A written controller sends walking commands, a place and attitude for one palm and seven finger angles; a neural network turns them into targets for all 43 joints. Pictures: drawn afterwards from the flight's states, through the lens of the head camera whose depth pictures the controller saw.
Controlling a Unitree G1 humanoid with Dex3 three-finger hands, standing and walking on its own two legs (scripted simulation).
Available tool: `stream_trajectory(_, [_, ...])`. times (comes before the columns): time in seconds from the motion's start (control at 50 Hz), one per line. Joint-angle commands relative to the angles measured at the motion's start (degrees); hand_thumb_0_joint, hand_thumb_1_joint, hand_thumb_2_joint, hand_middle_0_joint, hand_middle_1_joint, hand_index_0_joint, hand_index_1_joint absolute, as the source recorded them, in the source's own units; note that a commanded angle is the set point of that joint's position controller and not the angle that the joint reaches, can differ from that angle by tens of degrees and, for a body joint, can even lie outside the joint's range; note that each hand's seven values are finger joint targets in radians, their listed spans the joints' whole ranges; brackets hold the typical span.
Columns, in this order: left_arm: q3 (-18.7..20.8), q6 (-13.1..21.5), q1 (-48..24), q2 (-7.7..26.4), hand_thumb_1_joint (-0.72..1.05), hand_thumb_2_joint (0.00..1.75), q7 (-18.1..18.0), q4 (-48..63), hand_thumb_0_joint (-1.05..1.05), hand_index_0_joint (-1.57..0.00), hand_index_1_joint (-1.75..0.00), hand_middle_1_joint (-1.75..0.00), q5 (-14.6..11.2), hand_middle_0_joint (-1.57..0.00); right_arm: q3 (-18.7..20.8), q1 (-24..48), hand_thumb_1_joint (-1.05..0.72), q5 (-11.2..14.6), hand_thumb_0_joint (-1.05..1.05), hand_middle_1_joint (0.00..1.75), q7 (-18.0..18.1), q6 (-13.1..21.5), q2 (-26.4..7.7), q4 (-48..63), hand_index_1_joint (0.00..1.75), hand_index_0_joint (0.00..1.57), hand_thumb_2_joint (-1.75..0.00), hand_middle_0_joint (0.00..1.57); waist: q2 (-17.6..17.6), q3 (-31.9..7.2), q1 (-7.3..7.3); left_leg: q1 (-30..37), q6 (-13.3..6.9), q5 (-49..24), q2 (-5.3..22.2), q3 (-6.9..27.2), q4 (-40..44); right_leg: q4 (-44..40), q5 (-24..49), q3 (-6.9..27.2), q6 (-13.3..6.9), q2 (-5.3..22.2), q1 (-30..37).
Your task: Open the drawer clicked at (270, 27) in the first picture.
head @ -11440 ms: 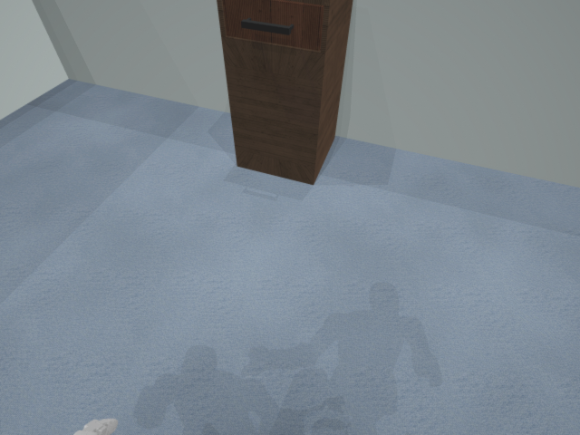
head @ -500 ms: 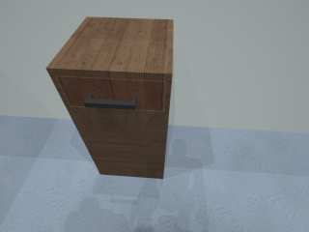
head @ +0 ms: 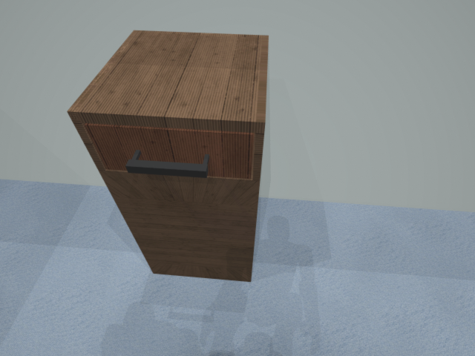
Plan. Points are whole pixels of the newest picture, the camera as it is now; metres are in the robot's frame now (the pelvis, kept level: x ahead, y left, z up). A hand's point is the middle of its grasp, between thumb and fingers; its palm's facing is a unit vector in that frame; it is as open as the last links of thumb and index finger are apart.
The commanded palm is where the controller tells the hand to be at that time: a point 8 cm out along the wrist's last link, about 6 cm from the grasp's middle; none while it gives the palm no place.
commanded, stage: raise the hand with hooked fingers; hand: left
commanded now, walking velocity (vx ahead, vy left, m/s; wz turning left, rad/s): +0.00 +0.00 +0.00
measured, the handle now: (169, 162) +0.53 +0.20 -0.01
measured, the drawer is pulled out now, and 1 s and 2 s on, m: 0.00 0.00 0.00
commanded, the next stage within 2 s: move the hooked fingers above the handle in 1.90 s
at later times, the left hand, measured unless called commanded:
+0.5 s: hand out of the picture +0.14 +0.21 -0.07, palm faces -0.04 -0.12 -0.99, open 9.0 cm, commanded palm +0.15 +0.22 +0.01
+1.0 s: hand (98, 281) +0.22 +0.24 +0.02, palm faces +0.05 -0.10 -0.99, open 12.0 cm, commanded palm +0.20 +0.24 +0.08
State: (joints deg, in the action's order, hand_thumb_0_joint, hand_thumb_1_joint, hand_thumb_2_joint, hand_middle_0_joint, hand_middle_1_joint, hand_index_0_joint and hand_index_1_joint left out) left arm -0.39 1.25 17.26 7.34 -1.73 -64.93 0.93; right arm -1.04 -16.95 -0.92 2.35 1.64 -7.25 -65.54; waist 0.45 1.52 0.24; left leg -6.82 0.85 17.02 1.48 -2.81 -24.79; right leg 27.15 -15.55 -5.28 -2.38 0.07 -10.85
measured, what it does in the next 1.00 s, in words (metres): stands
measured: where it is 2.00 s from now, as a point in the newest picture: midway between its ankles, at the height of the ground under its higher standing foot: outside the picture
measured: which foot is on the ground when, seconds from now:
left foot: down 0.00-1.00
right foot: down 0.00-1.00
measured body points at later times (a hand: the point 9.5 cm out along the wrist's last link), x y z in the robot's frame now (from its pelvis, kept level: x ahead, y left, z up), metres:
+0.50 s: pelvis -0.04 +0.00 -0.04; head +0.00 -0.02 +0.40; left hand +0.13 +0.21 -0.01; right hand +0.24 -0.22 -0.09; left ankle -0.04 +0.13 -0.74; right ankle -0.01 -0.09 -0.74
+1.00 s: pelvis -0.03 +0.02 -0.02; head +0.00 -0.01 +0.43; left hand +0.22 +0.25 +0.07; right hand +0.14 -0.22 -0.13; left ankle -0.04 +0.13 -0.74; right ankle -0.01 -0.09 -0.74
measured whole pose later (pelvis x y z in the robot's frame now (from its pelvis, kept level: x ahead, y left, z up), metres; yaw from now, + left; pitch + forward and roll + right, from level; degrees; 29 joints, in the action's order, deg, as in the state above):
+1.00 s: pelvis -0.03 +0.02 -0.02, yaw -1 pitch +4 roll +1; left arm -3.3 -0.3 12.5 22.0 -16.9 1.9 57.8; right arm 1.7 -10.1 -2.4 1.0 -5.3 -14.6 -35.7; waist 3.1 -1.1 3.7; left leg -20.4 -1.2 20.3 0.1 -4.6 -36.4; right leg 38.0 -17.5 -2.7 -1.0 1.8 -24.8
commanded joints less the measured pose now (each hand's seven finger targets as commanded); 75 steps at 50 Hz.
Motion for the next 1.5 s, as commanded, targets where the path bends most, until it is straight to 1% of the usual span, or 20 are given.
stream_trajectory(0.0, [-4.14,12.48,-35.79,22.22,0.88,0.89,-1.97,86.64,0.0,-0.2,-0.32,-0.32,5.83,-0.2,0.94,2.98,-0.9,3.64,0.0,0.3,2.53,9.77,-16.19,25.88,0.3,0.2,-0.9,0.2,12.03,-24.61,-2.92,5.88,-3.65,-15.71,-1.19,-0.38,0.04,0.27,33.7,15.27,-0.41,5.1,6.64])
stream_trajectory(0.02, [1.48,7.46,-12.82,22.12,0.85,0.88,-7.47,71.34,0.0,-0.2,-0.33,-0.33,7.4,-0.2,2.12,6.98,-0.9,2.87,0.0,0.3,4.95,14.12,-12.56,22.69,0.3,0.2,-0.9,0.2,19.5,-23.22,1.08,5.82,-3.6,-27.54,-0.29,0.7,0.19,3.74,18.53,8.9,-1.46,2.46,4.42])
stream_trajectory(0.04, [-3.51,-1.87,1.34,10.83,0.83,0.87,-10.6,64.77,0.0,-0.21,-0.34,-0.34,7.12,-0.21,3.2,7.22,-0.9,4.99,0.0,0.3,4.78,15.59,-9.71,23.09,0.3,0.2,-0.9,0.2,12.56,-13.09,0.44,-0.16,-2.05,-25.28,0.49,2.25,0.87,3.43,8.67,5.69,-0.74,0.66,-2.56])
stream_trajectory(0.06, [-7.58,-3.55,2.27,4.98,0.81,0.86,-10.85,65.02,0.0,-0.21,-0.36,-0.36,9.95,-0.21,3.19,6.16,-0.9,4.84,0.0,0.3,4.55,16.3,-10.27,22.79,0.3,0.2,-0.9,0.2,6.46,-8.45,-0.5,-2.87,-2.7,-23.11,0.26,1.47,-1.27,2.72,10.31,4.22,0.19,0.42,-4.99])
stream_trajectory(0.08, [-7.86,-3.45,-1.42,8.02,0.78,0.85,-11.99,69.39,0.0,-0.21,-0.37,-0.37,14.39,-0.21,3.61,9.22,-0.9,4.13,0.0,0.3,3.98,16.87,-12.52,26.19,0.3,0.2,-0.9,0.2,1.72,-2.73,-1.0,-6.26,-2.96,-17.06,-0.55,3.28,-2.7,2.53,8.73,5.24,0.01,0.32,-9.88])
stream_trajectory(0.12, [-8.99,-2.99,2.17,9.13,0.74,0.83,-15.02,68.59,0.0,-0.21,-0.4,-0.4,27.12,-0.21,3.74,7.89,-0.9,0.51,0.0,0.3,2.79,15.51,-14.11,29.2,0.3,0.2,-0.9,0.2,-7.78,-6.92,-1.64,-10.7,-3.41,-12.76,-2.1,3.39,-7.04,4.34,3.48,4.69,-0.03,-0.23,-14.98])
stream_trajectory(0.16, [-7.7,-3.35,12.18,9.14,0.69,0.81,-18.3,66.01,0.0,-0.22,-0.43,-0.43,39.17,-0.22,5.06,9.79,-0.9,-1.2,0.0,0.3,0.76,12.34,-13.99,34.89,0.3,0.2,-0.9,0.2,-7.72,-10.33,1.76,-13.61,-2.3,-10.99,-3.76,2.23,-9.59,5.36,-1.29,5.71,-0.67,-0.68,-14.59])
stream_trajectory(0.22, [-7.27,-2.05,24.32,7.71,0.62,0.78,-20.78,61.47,0.0,-0.22,-0.48,-0.48,51.32,-0.22,5.59,14.29,-0.9,-2.69,0.0,0.3,-3.01,4.6,-13.92,39.04,0.3,0.2,-0.9,0.2,-15.75,-5.07,5.89,-24.2,-1.56,-6.13,-3.95,1.11,-10.9,6.82,1.94,9.09,-1.4,-0.35,-14.08])
stream_trajectory(0.26, [-3.72,0.61,21.75,12.05,0.57,0.76,-21.66,66.48,0.0,-0.22,-0.51,-0.51,56.34,-0.22,5.03,17.0,-0.9,-2.03,0.0,0.3,-4.99,0.87,-13.38,41.69,0.3,0.2,-0.9,0.2,-14.33,-9.92,8.07,-27.23,-1.43,-7.62,-4.37,0.27,-12.43,10.67,8.41,11.18,-1.65,0.29,-10.58])
stream_trajectory(0.3, [0.22,2.47,20.66,16.08,0.53,0.74,-23.55,70.05,0.0,-0.23,-0.54,-0.54,59.83,-0.23,4.44,18.15,-0.9,-1.72,0.0,0.3,-5.7,-1.1,-12.16,43.65,0.3,0.2,-0.9,0.2,-8.63,-13.13,9.31,-27.44,-1.44,-7.86,-5.0,-0.44,-14.11,12.77,10.17,12.4,-1.69,0.38,-9.86])
stream_trajectory(0.34, [2.87,2.84,12.37,19.23,0.48,0.72,-26.23,74.78,0.0,-0.23,-0.57,-0.57,63.0,-0.23,4.4,18.37,-0.9,-2.02,0.0,0.3,-5.72,-3.06,-11.58,44.32,0.3,0.2,-0.9,0.2,-4.57,-14.95,8.74,-26.19,-1.54,-6.76,-5.6,-0.09,-15.91,13.34,6.12,13.79,-2.05,-0.19,-13.12])
stream_trajectory(0.38, [2.4,1.95,5.73,18.83,0.43,0.7,-28.92,76.52,0.0,-0.23,-0.6,-0.6,65.11,-0.23,4.65,17.44,-0.9,-2.61,0.0,0.3,-5.54,-3.92,-11.07,45.37,0.3,0.2,-0.9,0.2,-0.49,-17.13,7.04,-22.6,-1.73,-6.09,-5.78,0.15,-18.39,13.2,1.7,14.92,-2.22,-0.45,-18.37])
stream_trajectory(0.44, [3.07,1.68,-10.52,21.63,0.36,0.67,-30.9,82.75,0.0,-0.24,-0.64,-0.64,64.81,-0.24,4.92,17.53,-0.9,-3.59,0.0,0.3,-4.14,-4.8,-10.92,44.41,0.3,0.2,-0.9,0.2,0.38,-20.7,2.69,-19.15,-2.49,-3.28,-5.25,2.05,-22.16,12.87,-2.15,15.99,-1.61,-0.02,-23.55])
stream_trajectory(0.54, [-1.01,0.55,-12.6,18.85,0.25,0.62,-27.07,80.69,0.0,-0.25,-0.72,-0.72,59.38,-0.25,4.0,18.49,-0.9,-3.52,0.0,0.3,-2.48,-3.76,-10.84,43.75,0.3,0.2,-0.9,0.2,1.15,-19.69,0.14,-17.4,-3.16,-2.27,-4.54,2.21,-20.93,11.35,-0.49,11.02,-0.36,-0.13,-21.54])
stream_trajectory(0.66, [-0.68,-4.77,-6.85,20.21,0.11,0.56,-18.25,74.38,0.0,-0.26,-0.81,-0.81,57.46,-0.26,2.1,18.89,-0.9,-1.95,0.0,0.3,-1.24,-5.04,-10.72,42.86,0.3,0.2,-0.9,0.2,-4.12,-15.35,3.77,-19.46,-2.74,-3.81,-3.52,1.58,-12.21,7.82,3.97,7.8,0.37,0.26,-8.95])
stream_trajectory(0.76, [2.87,-2.82,-5.9,22.98,-0.01,0.51,-16.16,77.38,0.0,-0.27,-0.88,-0.88,57.67,-0.27,2.06,18.19,-0.9,-1.83,0.0,0.3,-1.4,-4.55,-10.77,42.37,0.3,0.2,-0.9,0.2,-0.27,-14.48,5.86,-16.89,-2.34,-7.04,-2.92,1.68,-8.2,6.75,5.35,6.67,-0.27,0.32,-5.26])
stream_trajectory(0.96, [2.99,-1.5,-16.55,23.64,-0.24,0.41,-17.64,79.92,0.0,-0.28,-1.03,-1.03,56.22,-0.28,4.24,16.6,-0.9,-0.93,0.0,0.3,-1.32,-3.57,-12.08,40.52,0.3,0.2,-0.9,0.2,0.53,-16.34,4.36,-10.43,-2.38,-11.75,-2.63,2.09,-5.89,5.26,7.86,5.06,-0.25,0.25,-5.09])
stream_trajectory(1.18, [2.7,-4.77,-26.91,27.46,-0.5,0.3,-9.41,77.86,0.0,-0.3,-1.2,-1.2,55.09,-0.3,3.06,17.82,-0.9,0.3,0.0,0.3,-0.87,-5.54,-12.29,39.43,0.3,0.2,-0.9,0.2,1.59,-14.06,4.76,-5.76,-2.08,-17.91,-2.46,1.81,-0.72,1.29,13.19,3.93,-0.18,-0.01,1.09])
stream_trajectory(1.34, [3.65,-4.42,-35.1,30.25,-0.5,0.3,-3.5,74.18,0.0,-0.3,-1.2,-1.2,53.05,-0.3,2.25,18.35,-0.9,0.83,0.0,0.3,-0.72,-6.93,-12.56,39.11,0.3,0.2,-0.9,0.2,0.68,-13.08,4.26,-4.41,-2.15,-18.97,-2.65,1.47,1.56,-1.67,15.41,3.75,0.08,-0.36,4.31])
stream_trajectory(1.48, [5.18,-1.94,-42.51,33.99,-0.5,0.3,-0.17,73.87,0.0,-0.3,-1.2,-1.2,51.46,-0.3,2.22,17.48,-0.9,1.06,0.0,0.3,-0.53,-7.08,-13.05,38.47,0.3,0.2,-0.9,0.2,1.93,-16.21,4.2,-2.73,-2.25,-21.08,-2.95,1.72,2.63,-2.85,17.19,3.57,0.2,-0.02,7.06])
